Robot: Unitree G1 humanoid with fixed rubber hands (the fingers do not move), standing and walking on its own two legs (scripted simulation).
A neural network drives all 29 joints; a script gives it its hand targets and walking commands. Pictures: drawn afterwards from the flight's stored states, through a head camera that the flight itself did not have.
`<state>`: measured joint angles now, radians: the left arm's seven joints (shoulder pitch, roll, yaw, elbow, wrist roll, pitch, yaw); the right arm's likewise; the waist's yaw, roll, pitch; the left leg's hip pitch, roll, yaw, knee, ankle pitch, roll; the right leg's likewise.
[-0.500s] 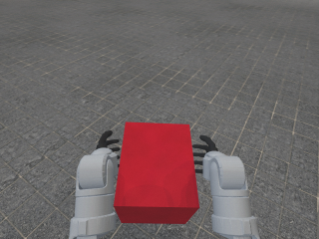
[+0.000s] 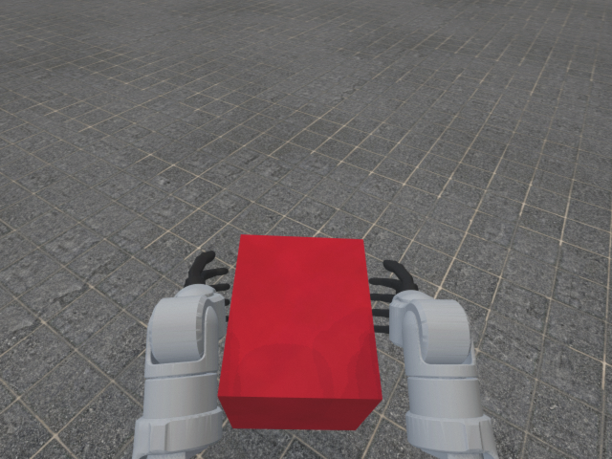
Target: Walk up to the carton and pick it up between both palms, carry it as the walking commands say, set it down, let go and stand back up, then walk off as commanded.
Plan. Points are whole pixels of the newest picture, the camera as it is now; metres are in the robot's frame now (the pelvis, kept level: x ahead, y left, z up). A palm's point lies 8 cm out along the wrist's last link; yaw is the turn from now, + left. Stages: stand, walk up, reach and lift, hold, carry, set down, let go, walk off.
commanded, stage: carry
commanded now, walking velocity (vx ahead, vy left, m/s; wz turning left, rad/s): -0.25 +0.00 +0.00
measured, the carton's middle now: (298, 333) +0.32 +0.01 -0.01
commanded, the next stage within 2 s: none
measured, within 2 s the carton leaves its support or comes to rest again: neither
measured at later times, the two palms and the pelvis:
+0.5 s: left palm (199, 308) +0.30 +0.14 +0.09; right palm (404, 312) +0.29 -0.12 +0.08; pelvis +0.00 +0.00 +0.00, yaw +0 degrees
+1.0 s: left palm (197, 303) +0.31 +0.14 +0.08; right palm (398, 306) +0.30 -0.12 +0.08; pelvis +0.01 +0.01 +0.00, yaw +0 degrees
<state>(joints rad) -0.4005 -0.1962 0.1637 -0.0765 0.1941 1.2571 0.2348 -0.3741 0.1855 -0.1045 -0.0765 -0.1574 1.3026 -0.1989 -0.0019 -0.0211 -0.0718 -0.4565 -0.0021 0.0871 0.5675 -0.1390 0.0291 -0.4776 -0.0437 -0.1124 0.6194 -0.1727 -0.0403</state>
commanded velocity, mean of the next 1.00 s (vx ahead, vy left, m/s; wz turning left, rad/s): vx -0.15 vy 0.00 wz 0.00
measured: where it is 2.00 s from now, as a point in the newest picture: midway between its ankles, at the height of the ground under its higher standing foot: outside the picture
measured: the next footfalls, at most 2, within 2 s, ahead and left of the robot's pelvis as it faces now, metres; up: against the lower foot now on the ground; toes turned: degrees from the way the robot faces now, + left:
none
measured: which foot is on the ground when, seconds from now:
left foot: down 0.00-1.00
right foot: down 0.00-1.00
